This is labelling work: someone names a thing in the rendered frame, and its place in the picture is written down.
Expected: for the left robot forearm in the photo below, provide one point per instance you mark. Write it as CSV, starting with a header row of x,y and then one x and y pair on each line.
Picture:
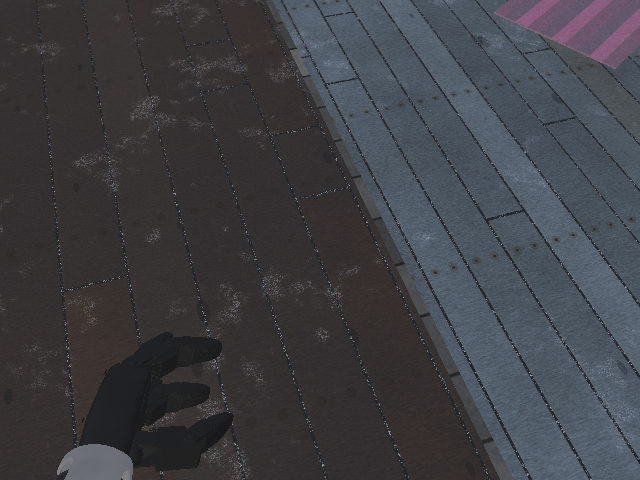
x,y
95,462

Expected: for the robot left hand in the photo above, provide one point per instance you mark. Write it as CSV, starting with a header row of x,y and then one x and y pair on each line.
x,y
127,400

